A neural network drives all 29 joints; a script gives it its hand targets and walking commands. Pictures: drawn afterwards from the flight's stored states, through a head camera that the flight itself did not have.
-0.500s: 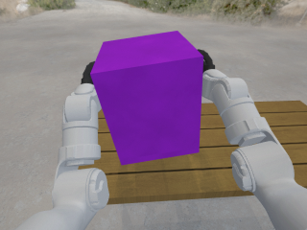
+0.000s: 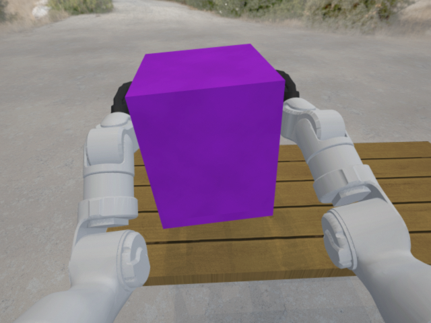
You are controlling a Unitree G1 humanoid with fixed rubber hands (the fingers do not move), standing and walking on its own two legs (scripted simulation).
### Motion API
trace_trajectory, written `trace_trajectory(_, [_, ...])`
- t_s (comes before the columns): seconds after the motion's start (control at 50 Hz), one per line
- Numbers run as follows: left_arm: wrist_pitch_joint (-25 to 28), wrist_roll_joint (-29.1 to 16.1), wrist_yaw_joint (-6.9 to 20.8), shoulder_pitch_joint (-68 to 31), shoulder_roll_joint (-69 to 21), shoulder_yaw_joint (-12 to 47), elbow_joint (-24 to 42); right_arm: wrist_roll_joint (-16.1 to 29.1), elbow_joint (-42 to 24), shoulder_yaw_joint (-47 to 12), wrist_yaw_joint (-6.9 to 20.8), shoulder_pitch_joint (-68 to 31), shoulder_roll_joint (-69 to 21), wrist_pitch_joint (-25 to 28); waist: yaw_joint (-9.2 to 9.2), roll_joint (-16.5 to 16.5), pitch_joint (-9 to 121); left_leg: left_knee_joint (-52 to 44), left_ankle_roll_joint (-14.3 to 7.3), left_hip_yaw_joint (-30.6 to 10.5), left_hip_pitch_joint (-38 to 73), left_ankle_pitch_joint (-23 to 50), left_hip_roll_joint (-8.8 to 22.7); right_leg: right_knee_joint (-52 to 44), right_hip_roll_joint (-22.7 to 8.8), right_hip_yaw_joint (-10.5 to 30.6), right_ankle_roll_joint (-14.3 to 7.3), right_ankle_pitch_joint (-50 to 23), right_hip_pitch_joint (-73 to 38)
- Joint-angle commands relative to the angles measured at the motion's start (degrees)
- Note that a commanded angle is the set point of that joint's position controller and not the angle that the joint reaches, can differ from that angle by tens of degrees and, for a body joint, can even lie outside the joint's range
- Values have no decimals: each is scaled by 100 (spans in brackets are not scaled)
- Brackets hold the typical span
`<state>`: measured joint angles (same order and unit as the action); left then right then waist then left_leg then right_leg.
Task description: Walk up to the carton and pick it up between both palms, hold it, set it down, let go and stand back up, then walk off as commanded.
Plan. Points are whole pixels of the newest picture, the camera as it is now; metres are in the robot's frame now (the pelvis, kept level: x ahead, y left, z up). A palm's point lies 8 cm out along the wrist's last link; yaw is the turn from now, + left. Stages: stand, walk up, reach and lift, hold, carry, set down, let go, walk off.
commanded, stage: hold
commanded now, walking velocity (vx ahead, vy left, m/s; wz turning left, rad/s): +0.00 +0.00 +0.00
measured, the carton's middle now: (208, 133) +0.37 +0.01 +0.23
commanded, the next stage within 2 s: none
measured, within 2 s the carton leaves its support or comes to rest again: neither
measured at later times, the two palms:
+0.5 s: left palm (123, 123) +0.37 +0.15 +0.26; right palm (288, 108) +0.37 -0.14 +0.28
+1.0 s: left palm (124, 125) +0.37 +0.15 +0.25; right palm (288, 109) +0.37 -0.14 +0.28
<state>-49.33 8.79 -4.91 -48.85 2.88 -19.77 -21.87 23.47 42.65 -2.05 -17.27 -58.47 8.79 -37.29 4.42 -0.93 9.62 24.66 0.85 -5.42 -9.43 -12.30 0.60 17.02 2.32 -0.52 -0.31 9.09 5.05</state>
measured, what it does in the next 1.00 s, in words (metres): stands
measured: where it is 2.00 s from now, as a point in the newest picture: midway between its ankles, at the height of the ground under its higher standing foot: outside the picture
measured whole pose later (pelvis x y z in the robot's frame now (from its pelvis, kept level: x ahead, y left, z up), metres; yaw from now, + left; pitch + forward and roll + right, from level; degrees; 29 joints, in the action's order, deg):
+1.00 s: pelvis +0.00 +0.00 +0.00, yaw -1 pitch -2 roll -2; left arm -49.1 9.6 -5.4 -48.7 1.9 -20.1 -22.1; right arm 24.2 44.3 -2.4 -16.9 -59.4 9.5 -37.2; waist 4.1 -0.7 10.2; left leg 25.3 0.6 -4.7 -10.3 -12.6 0.6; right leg 17.6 2.5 0.8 -0.1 9.1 6.1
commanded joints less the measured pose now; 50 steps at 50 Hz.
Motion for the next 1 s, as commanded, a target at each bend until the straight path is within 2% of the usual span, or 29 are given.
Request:
trace_trajectory(0.0, [622, -1083, 899, -5722, -3687, 2745, 1416, 1150, -2368, -1437, 733, -5163, -4413, 157, 23, -406, 2560, -166, 302, 291, 767, 1870, -358, -51, 251, 21, 315, -1581, -805])
trace_trajectory(0.04, [606, -1042, 880, -5682, -3676, 2737, 1465, 1212, -2523, -1538, 742, -5184, -4440, 162, 46, -363, 2716, -140, 319, 247, 876, 1920, -364, -19, 290, 61, 339, -1669, -902])
trace_trajectory(0.06, [600, -1069, 861, -5699, -3813, 2870, 1385, 1234, -2688, -1546, 719, -5375, -4332, 231, 33, -496, 2703, -75, 367, 269, 858, 2032, -346, -41, 297, 22, 310, -1668, -848])
trace_trajectory(0.08, [596, -1115, 829, -5787, -3759, 2851, 1450, 1168, -2521, -1439, 732, -5295, -4330, 183, 94, -365, 2660, -118, 347, 257, 864, 1936, -329, -65, 289, 12, 327, -1546, -721])
trace_trajectory(0.12, [591, -1090, 819, -5860, -3779, 2866, 1415, 1127, -2247, -1296, 762, -5114, -4287, 133, 136, -519, 2449, -167, 357, 232, 767, 1666, -319, -91, 291, 45, 289, -1267, -666])
trace_trajectory(0.14, [583, -1067, 846, -5699, -3698, 2791, 1135, 1043, -2162, -1286, 779, -5142, -4219, 130, 105, -252, 2150, -250, 323, 244, 589, 1402, -303, -137, 271, 29, 290, -979, -575])
trace_trajectory(0.18, [537, -896, 876, -5622, -3599, 2583, 905, 928, -1788, -1082, 792, -5006, -4112, 74, 133, -310, 1875, -378, 264, 265, 487, 951, -276, -201, 247, 30, 283, -633, -470])
trace_trajectory(0.2, [592, -968, 882, -5755, -3592, 2616, 1071, 981, -2201, -1276, 837, -5297, -4369, 145, -24, -138, 2105, -398, 211, 310, 412, 972, -306, -143, 244, 17, 321, -661, -572])
trace_trajectory(0.24, [630, -1000, 858, -5682, -3599, 2582, 1065, 1004, -2245, -1361, 819, -5346, -4447, 146, -38, 12, 2344, -312, 206, 289, 522, 1234, -330, -133, 265, 47, 339, -958, -704])
trace_trajectory(0.26, [623, -909, 858, -5726, -3504, 2454, 1011, 966, -2083, -1344, 824, -5185, -4406, 122, -127, -129, 2265, -304, 218, 344, 549, 1303, -349, -112, 262, 56, 351, -1021, -655])
trace_trajectory(0.28, [643, -1021, 860, -5887, -3580, 2533, 927, 1011, -2052, -1311, 834, -5356, -4424, 153, -39, -68, 2296, -285, 199, 315, 575, 1268, -340, -123, 258, 59, 322, -937, -573])
trace_trajectory(0.32, [705, -1018, 816, -5859, -3628, 2595, 1409, 1120, -2159, -1490, 818, -5156, -4529, 148, -169, -194, 2650, -175, 225, 300, 812, 1802, -351, -20, 286, 54, 361, -1538, -687])
trace_trajectory(0.34, [677, -1085, 823, -5802, -3684, 2721, 1310, 1159, -2239, -1466, 772, -5276, -4471, 182, -46, -262, 2670, -103, 276, 306, 891, 1957, -348, -37, 282, 60, 366, -1667, -705])
trace_trajectory(0.42, [661, -1114, 786, -5837, -3734, 2804, 1441, 1182, -2337, -1424, 772, -5242, -4430, 212, -5, -255, 2578, -92, 305, 238, 871, 1915, -291, -55, 289, 33, 341, -1555, -657])
trace_trajectory(0.46, [605, -1118, 803, -5863, -3765, 2769, 1291, 1127, -2072, -1220, 781, -5188, -4243, 153, 125, -346, 2322, -156, 356, 226, 851, 1751, -284, -136, 307, 11, 293, -1284, -498])
trace_trajectory(0.48, [584, -1007, 818, -5757, -3693, 2657, 1131, 1142, -1934, -1209, 788, -5047, -4202, 122, 91, -363, 2117, -198, 335, 247, 697, 1593, -286, -133, 298, 38, 310, -1108, -460])
trace_trajectory(0.5, [564, -1059, 832, -5737, -3758, 2815, 1256, 1081, -1901, -1125, 789, -4981, -4123, 129, 234, -385, 2182, -204, 374, 210, 777, 1624, -251, -129, 310, -9, 269, -1118, -498])
trace_trajectory(0.52, [561, -903, 828, -5722, -3639, 2565, 999, 1099, -1763, -1187, 808, -5030, -4154, 87, 65, -258, 1883, -280, 311, 229, 645, 1372, -278, -172, 282, 21, 275, -926, -442])
trace_trajectory(0.58, [547, -993, 884, -5611, -3595, 2656, 1100, 1115, -2128, -1271, 758, -5152, -4233, 141, 104, -161, 2276, -186, 250, 247, 635, 1587, -323, -91, 247, 49, 345, -1363, -643])
trace_trajectory(0.64, [572, -1005, 845, -5592, -3659, 2665, 1293, 1192, -2367, -1461, 780, -5169, -4314, 141, -19, -193, 2494, -162, 295, 217, 825, 1909, -312, -60, 323, 55, 346, -1587, -775])
trace_trajectory(0.66, [581, -1111, 842, -5660, -3689, 2782, 1457, 1207, -2277, -1410, 766, -5105, -4254, 136, 133, -213, 2696, -66, 342, 189, 966, 2076, -296, -54, 276, 53, 300, -1739, -768])
trace_trajectory(0.68, [526, -1034, 831, -5630, -3709, 2700, 1205, 1230, -2144, -1346, 749, -5184, -4111, 117, 123, -287, 2356, -96, 362, 191, 903, 1985, -296, -112, 303, 41, 289, -1617, -639])
trace_trajectory(0.74, [592, -1201, 830, -5903, -3846, 2993, 1561, 1212, -2210, -1266, 793, -5084, -4220, 147, 214, -535, 2511, -105, 421, 228, 867, 1895, -271, -92, 312, 28, 255, -1309, -559])
trace_trajectory(0.76, [554, -1059, 811, -5819, -3760, 2719, 1326, 1146, -2172, -1281, 814, -5114, -4222, 137, 82, -338, 2286, -188, 367, 244, 781, 1761, -282, -139, 288, 33, 280, -1219, -583])
trace_trajectory(0.8, [547, -974, 855, -5754, -3722, 2661, 1089, 1097, -1918, -1160, 823, -5122, -4145, 100, 126, -422, 2016, -258, 364, 273, 681, 1507, -299, -172, 285, 4, 262, -1015, -458])
trace_trajectory(0.9, [655, -1073, 789, -6050, -3750, 2655, 1215, 1111, -2285, -1369, 888, -5585, -4493, 225, -141, -259, 2501, -230, 266, 286, 687, 1423, -298, -98, 268, 27, 279, -949, -540])
trace_trajectory(0.92, [671, -1057, 758, -5990, -3741, 2708, 1285, 1081, -2007, -1314, 886, -5300, -4430, 181, -68, -395, 2529, -203, 318, 290, 764, 1632, -302, -100, 271, 41, 270, -1186, -571])
trace_trajectory(0.96, [672, -1109, 736, -6008, -3802, 2855, 1509, 1147, -2073, -1382, 870, -5193, -4382, 213, 4, -467, 2701, -100, 384, 216, 949, 1940, -289, -66, 304, 3, 269, -1423, -606])
trace_trajectory(0.98, [621, -1102, 759, -5785, -3823, 2889, 1265, 1144, -2152, -1319, 834, -5134, -4296, 194, 111, -432, 2574, -106, 378, 255, 932, 1887, -312, -70, 298, 36, 287, -1463, -566])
